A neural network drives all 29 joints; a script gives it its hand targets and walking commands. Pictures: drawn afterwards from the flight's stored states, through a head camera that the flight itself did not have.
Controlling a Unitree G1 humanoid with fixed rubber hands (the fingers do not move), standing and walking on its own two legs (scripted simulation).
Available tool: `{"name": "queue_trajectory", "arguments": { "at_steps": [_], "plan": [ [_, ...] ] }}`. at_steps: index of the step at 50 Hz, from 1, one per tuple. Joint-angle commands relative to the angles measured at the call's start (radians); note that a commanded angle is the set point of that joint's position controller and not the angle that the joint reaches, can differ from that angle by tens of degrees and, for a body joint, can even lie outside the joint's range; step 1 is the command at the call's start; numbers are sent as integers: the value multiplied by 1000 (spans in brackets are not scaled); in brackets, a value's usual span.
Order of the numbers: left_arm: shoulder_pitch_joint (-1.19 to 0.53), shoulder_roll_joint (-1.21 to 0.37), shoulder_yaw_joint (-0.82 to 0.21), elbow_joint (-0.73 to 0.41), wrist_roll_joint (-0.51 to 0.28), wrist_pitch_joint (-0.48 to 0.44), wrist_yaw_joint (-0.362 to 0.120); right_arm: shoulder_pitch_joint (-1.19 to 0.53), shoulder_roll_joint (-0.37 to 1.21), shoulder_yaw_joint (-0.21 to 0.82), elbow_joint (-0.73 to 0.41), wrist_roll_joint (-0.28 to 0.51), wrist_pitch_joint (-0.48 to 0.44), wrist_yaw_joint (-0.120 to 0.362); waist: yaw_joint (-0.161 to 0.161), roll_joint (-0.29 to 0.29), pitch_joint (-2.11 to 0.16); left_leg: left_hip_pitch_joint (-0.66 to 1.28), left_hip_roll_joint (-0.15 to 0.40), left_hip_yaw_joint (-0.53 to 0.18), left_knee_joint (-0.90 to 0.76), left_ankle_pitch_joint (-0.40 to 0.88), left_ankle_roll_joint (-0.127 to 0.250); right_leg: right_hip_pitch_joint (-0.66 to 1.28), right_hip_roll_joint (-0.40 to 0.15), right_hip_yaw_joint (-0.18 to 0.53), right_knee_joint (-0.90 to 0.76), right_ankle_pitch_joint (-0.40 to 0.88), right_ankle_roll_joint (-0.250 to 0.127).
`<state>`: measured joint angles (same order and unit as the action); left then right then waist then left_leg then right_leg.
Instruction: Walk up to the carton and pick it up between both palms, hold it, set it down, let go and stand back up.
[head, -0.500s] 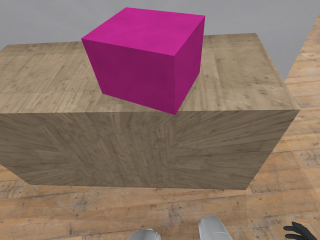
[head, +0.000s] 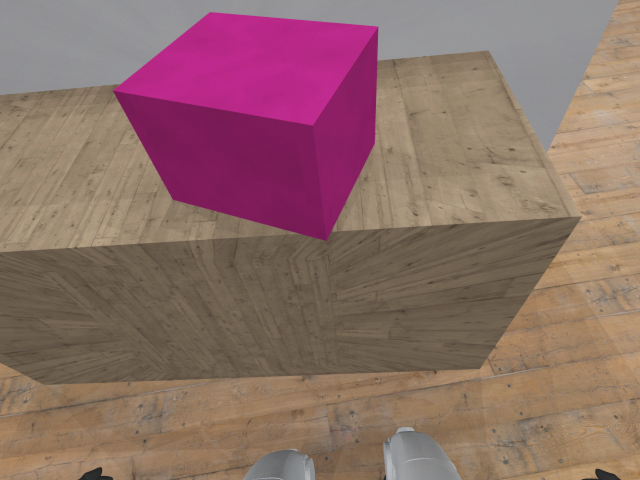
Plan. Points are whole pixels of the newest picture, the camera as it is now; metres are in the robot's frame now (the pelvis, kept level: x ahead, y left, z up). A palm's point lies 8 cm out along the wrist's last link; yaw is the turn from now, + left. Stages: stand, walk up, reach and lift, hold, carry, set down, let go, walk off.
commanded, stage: walk up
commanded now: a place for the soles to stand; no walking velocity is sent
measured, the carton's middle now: (265, 121) +0.66 +0.06 +0.08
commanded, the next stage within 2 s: none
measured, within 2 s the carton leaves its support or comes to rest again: neither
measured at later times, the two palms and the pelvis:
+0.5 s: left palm out of the picture +0.14 +0.36 -0.07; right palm out of the picture +0.07 -0.29 -0.09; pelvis +0.04 +0.04 +0.00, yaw +1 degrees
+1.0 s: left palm out of the picture +0.12 +0.41 -0.07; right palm (490, 364) +0.26 -0.23 -0.10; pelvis +0.09 +0.07 -0.02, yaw +4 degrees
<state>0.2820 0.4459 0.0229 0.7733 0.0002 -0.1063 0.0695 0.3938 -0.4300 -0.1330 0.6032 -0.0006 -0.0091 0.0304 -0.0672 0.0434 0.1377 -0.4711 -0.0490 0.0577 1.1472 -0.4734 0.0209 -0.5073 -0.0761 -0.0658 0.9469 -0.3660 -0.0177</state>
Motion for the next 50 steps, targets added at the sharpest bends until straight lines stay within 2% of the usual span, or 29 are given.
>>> {"name": "queue_trajectory", "arguments": {
  "at_steps": [1, 5, 8, 9, 10, 11, 12, 13, 14, 15, 17, 20, 24, 26, 27, 28, 29, 30, 31, 32, 33, 35, 38, 43, 46, 47, 48, 49, 50],
  "plan": [
    [48, 358, 154, -38, 30, -3, 19, 20, -257, -66, -4, -58, 9, 33, 22, -184, 30, -292, 117, -107, 147, -55, -5, 33, -316, 556, -641, -655, -238],
    [45, 385, 160, -41, 41, -15, 9, 0, -253, -74, 17, -45, 21, 51, 22, -261, 19, -194, 109, -82, 19, -53, 2, -21, -284, 495, -600, -660, -230],
    [3, 404, 164, -46, 59, -7, 4, 19, -261, -81, 32, -31, 12, 54, -9, -299, -16, -60, 113, -53, -144, -130, 36, -65, -300, 468, -541, -637, -234],
    [-21, 392, 160, -52, 60, 0, 2, 48, -252, -83, 54, -34, 4, 53, -29, -264, -34, 34, 103, -42, -251, -91, 47, -103, -277, 417, -464, -610, -220],
    [-54, 351, 144, -59, 60, 10, 1, 167, -249, -90, 102, -38, -9, 48, -102, -141, -99, 291, 72, -60, -403, -70, 52, -252, -203, 274, -227, -579, -170],
    [-51, 231, 111, -61, 54, 22, 4, 286, -280, -105, 142, -53, -21, 34, -157, 159, -103, 450, 65, -214, -602, -294, 64, -442, -70, 42, 185, -457, -106],
    [-49, 118, 72, -76, 32, 25, 8, 211, -312, -97, 76, -63, -33, 18, -140, 332, -54, 363, 260, -666, -786, -536, 80, -604, 65, 12, 491, -324, -37],
    [-36, 199, 81, -79, 17, 25, 12, 56, -341, -100, 9, -57, -36, 7, -52, 101, -7, 224, 352, -867, -896, -604, 117, -552, 38, 108, 477, -191, -43],
    [-98, 296, 97, -92, 18, 13, 11, 11, -398, -108, 7, -38, -38, -1, -54, 42, 15, 172, 390, -996, -1006, -637, 143, -507, 27, 167, 474, -154, -48],
    [-99, 320, 100, -78, 18, 12, 6, -40, -387, -107, 2, -43, -44, -4, -29, -11, 49, 141, 384, -942, -988, -587, 130, -462, -9, 152, 467, -106, -43],
    [14, 305, 114, -35, 14, 9, -6, -30, -311, -85, -18, -55, -49, -4, 4, 28, -8, 231, 319, -724, -814, -258, 121, -415, -29, 99, 391, -63, -18],
    [13, 268, 107, -61, 11, 2, -9, 66, -291, -76, -18, -56, -62, -4, -22, 52, -68, 319, 299, -627, -668, 130, 160, -384, -21, 80, 279, -125, -15],
    [-7, 222, 92, -85, 8, -21, -7, 118, -287, -70, -27, -49, -61, -6, -25, 72, -103, 326, 324, -571, -563, 449, 228, -298, -6, 51, 82, -221, -39],
    [75, 213, 93, -63, 5, -35, -2, 58, -270, -58, -50, -43, -52, -3, 30, 88, -149, 192, 312, -478, -467, 573, 227, -70, 16, 41, -90, -170, -62],
    [186, 221, 103, -29, 2, -45, 7, -24, -246, -45, -78, -39, -46, 2, 105, 51, -167, -13, 249, -340, -342, 610, 180, 223, 29, 47, -279, -38, -81],
    [343, 273, 131, 5, 14, -51, 20, -55, -178, -24, -97, -35, -46, 5, 199, -77, -249, -160, 157, -220, -85, 598, 110, 485, 15, 129, -338, 14, -90],
    [395, 367, 161, 1, 28, -53, 30, -18, -92, 1, -103, -28, -48, 6, 204, -303, -282, -368, 54, -110, 149, 196, 7, 620, -229, 503, -401, 94, -160],
    [388, 413, 168, -10, 13, -43, 32, -65, -163, -16, -114, -37, -40, -2, 194, -292, -272, -541, 18, -90, 193, -121, -12, 649, -385, 852, -549, -31, -246],
    [281, 402, 167, -15, 6, -32, 29, -90, -248, -42, -82, -40, -24, -9, 162, -212, -204, -526, 104, -140, 213, -122, -1, 536, -432, 889, -571, -138, -308],
    [217, 378, 159, -18, 11, -22, 29, -130, -280, -52, -74, -48, -14, -9, 136, -117, -72, -504, 137, -143, 193, -102, -1, 378, -423, 805, -587, -264, -303],
    [165, 365, 155, -21, 16, -18, 28, -121, -269, -54, -66, -55, -11, 1, 102, -79, -8, -485, 138, -144, 181, -102, -2, 300, -375, 719, -582, -328, -276],
    [149, 352, 145, -21, 14, -23, 28, -66, -242, -59, -42, -58, -2, 15, 65, -135, 24, -430, 139, -138, 173, -12, 3, 208, -315, 604, -549, -321, -235],
    [144, 366, 143, -19, 19, -33, 26, -84, -246, -69, -19, -54, 12, 25, 65, -187, 7, -354, 146, -112, 140, 54, -15, 141, -282, 569, -542, -347, -232],
    [131, 408, 153, -18, 35, -26, 25, -189, -259, -75, -18, -45, 18, 37, 85, -287, -11, -280, 150, -84, -4, -55, -20, 123, -282, 535, -486, -336, -253],
    [106, 417, 156, -24, 39, -23, 27, -210, -257, -80, -24, -48, 5, 44, 74, -283, -48, -220, 154, -108, -107, -82, 5, 127, -320, 560, -420, -236, -260],
    [82, 414, 152, -32, 37, -21, 25, -183, -260, -83, -10, -46, -4, 45, 54, -272, -64, -143, 143, -97, -187, -50, 11, 91, -300, 502, -365, -171, -247],
    [44, 391, 141, -34, 33, -17, 26, -112, -251, -87, 15, -51, -14, 45, 2, -213, -97, 13, 122, -80, -292, 46, 16, -10, -264, 417, -247, -159, -221],
    [12, 320, 117, -44, 39, -10, 27, 29, -261, -98, 70, -60, -24, 37, -70, -63, -167, 270, 76, -107, -384, -40, 26, -175, -177, 272, 8, -123, -162],
    [24, 181, 81, -55, 25, -8, 30, 138, -333, -115, 87, -82, -30, 22, -121, 297, -178, 430, 205, -415, -647, -230, 56, -398, -8, 35, 424, -36, -68]
  ]
}}
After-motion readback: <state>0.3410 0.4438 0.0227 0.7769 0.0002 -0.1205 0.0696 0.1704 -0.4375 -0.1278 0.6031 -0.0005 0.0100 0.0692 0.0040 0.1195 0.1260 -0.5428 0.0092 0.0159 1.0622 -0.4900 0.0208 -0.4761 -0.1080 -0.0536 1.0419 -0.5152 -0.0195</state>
